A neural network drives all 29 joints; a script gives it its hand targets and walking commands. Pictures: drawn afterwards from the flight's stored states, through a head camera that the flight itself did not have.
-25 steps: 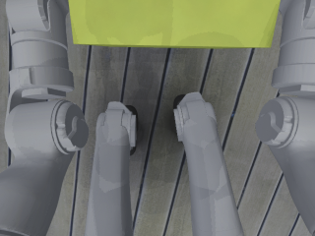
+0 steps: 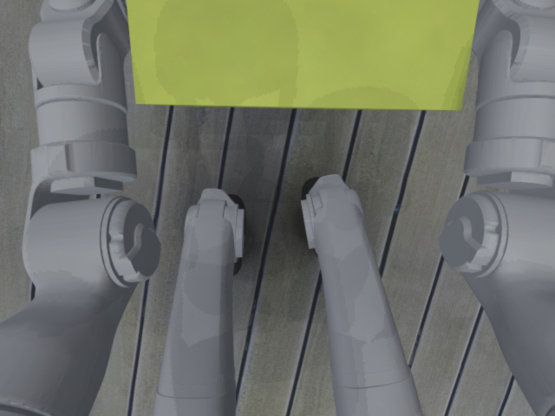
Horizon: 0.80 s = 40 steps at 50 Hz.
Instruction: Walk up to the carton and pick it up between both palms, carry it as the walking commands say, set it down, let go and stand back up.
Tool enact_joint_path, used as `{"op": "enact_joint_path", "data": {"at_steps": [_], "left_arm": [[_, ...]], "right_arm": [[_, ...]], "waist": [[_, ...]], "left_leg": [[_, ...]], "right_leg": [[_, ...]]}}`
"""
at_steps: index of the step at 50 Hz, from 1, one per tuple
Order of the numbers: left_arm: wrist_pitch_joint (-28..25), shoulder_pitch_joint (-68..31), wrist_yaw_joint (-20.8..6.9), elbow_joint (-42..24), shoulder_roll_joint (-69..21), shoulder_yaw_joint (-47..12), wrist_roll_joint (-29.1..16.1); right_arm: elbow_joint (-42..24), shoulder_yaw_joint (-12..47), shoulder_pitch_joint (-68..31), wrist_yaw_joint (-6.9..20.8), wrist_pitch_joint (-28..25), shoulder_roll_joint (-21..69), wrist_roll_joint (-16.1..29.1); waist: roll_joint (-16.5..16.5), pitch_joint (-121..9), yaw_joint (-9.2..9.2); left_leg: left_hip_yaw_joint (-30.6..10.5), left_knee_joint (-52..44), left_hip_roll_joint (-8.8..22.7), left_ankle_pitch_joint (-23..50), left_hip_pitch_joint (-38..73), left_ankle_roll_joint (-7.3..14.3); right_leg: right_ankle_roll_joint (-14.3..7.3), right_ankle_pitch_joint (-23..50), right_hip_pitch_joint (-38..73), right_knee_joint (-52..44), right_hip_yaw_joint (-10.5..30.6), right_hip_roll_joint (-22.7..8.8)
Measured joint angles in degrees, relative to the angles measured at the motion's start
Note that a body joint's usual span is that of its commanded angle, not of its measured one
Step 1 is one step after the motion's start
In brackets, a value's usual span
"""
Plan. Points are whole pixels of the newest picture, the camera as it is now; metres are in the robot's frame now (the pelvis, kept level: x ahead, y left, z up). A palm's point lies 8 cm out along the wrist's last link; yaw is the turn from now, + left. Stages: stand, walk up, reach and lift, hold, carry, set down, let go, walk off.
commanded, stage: reach and lift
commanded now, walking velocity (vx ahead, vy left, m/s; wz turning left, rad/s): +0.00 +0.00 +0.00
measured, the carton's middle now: (293, 8) +0.54 -0.05 -0.16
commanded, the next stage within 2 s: none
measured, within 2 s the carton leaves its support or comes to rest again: neither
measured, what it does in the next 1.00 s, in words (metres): rises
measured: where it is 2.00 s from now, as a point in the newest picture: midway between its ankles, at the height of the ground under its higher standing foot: (276, 241)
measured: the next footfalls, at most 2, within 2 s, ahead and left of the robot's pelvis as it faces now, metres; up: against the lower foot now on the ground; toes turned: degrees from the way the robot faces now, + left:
none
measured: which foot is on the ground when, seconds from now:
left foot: down 0.00-1.00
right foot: down 0.00-1.00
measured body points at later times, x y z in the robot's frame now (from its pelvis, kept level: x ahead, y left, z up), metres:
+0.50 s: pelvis +0.00 +0.00 +0.06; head +0.32 -0.03 +0.37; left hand +0.54 +0.14 -0.03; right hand +0.51 -0.24 -0.03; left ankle +0.13 +0.12 -0.52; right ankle +0.16 -0.12 -0.52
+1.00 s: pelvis +0.07 +0.00 +0.12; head +0.24 -0.02 +0.54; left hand +0.51 +0.15 +0.09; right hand +0.49 -0.23 +0.08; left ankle +0.13 +0.12 -0.52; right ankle +0.15 -0.12 -0.52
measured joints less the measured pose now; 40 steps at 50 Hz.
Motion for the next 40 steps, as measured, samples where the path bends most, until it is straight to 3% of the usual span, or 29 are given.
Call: {"op": "enact_joint_path", "data": {"at_steps": [19,32,40], "left_arm": [[-0.67,9.98,0.02,-5.37,-3.13,-1.25,0.55],[-0.71,11.50,-0.97,-4.46,-3.27,-0.77,1.30],[-1.04,19.21,-1.65,-3.76,-5.31,-1.05,2.71]], "right_arm": [[-4.06,0.34,9.14,0.38,-1.01,2.61,0.52],[-4.20,0.64,10.78,0.42,-0.57,3.67,-0.94],[-3.05,1.41,18.08,0.68,-1.14,6.15,-2.05]], "waist": [[-0.09,0.09,0.57],[-0.21,-0.45,0.29],[-0.44,-8.76,0.34]], "left_leg": [[-0.86,-9.24,0.28,1.76,11.46,0.53],[-0.88,-15.53,0.44,3.72,18.75,0.60],[-1.18,-20.87,0.60,4.71,21.00,0.67]], "right_leg": [[0.15,1.75,11.78,-9.67,0.53,0.22],[0.11,3.55,18.85,-15.50,1.41,0.26],[-0.18,4.38,20.99,-20.53,1.74,0.13]]}}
